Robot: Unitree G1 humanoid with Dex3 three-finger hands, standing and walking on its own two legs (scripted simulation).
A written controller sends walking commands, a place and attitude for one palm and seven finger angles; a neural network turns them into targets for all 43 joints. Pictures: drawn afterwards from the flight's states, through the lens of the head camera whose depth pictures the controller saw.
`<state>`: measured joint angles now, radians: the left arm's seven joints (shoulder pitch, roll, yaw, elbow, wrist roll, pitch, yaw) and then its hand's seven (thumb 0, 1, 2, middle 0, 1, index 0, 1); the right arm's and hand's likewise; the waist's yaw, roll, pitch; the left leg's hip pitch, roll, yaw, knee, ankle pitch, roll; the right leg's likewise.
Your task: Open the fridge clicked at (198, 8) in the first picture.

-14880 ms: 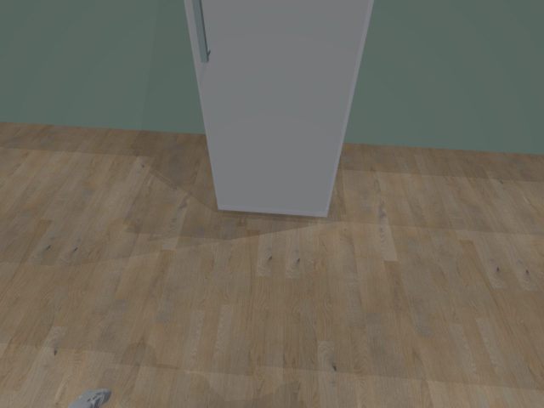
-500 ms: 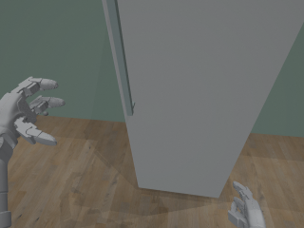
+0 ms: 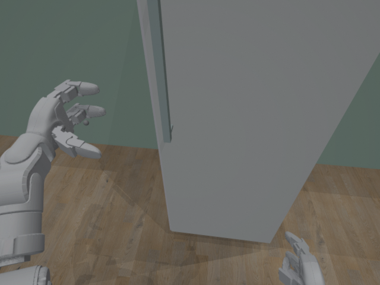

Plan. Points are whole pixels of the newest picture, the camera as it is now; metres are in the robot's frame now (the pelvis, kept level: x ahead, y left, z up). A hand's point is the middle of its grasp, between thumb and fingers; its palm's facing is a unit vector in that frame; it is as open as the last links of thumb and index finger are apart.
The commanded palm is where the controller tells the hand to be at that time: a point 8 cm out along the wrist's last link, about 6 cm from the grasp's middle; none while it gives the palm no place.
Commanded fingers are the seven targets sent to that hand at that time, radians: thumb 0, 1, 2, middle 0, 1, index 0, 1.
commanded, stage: move the hooked fingers beside the handle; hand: left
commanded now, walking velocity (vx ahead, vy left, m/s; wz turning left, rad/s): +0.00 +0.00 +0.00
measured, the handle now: (163, 71) +0.51 +0.12 +0.23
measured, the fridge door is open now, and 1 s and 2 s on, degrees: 0 0 0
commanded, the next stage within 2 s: none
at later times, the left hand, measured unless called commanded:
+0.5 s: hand (106, 112) +0.37 +0.21 +0.20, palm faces +0.03 -1.00 -0.03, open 13.9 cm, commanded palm +0.35 +0.26 +0.21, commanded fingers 0.00 -0.50 0.30 -0.30 -1.20 -0.30 -1.20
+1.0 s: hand (125, 93) +0.43 +0.18 +0.22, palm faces +0.02 -1.00 -0.02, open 13.9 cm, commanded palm +0.41 +0.24 +0.21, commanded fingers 0.00 -0.50 0.30 -0.30 -1.20 -0.30 -1.20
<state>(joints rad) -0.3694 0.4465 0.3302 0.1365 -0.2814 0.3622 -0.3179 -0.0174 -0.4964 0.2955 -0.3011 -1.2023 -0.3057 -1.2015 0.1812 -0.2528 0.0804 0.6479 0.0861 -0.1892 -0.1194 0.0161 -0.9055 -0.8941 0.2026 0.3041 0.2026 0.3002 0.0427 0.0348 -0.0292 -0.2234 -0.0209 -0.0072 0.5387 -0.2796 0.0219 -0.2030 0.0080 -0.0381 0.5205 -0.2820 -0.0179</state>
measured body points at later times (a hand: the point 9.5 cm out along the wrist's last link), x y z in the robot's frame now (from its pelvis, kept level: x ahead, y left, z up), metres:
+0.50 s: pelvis +0.01 +0.00 +0.00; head -0.01 -0.01 +0.45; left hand +0.37 +0.26 +0.21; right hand +0.20 -0.23 -0.07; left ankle +0.01 +0.10 -0.73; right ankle +0.00 -0.11 -0.73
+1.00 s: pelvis +0.01 -0.02 +0.00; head +0.01 -0.03 +0.45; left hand +0.42 +0.24 +0.22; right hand +0.13 -0.29 -0.10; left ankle +0.01 +0.10 -0.73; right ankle +0.00 -0.11 -0.73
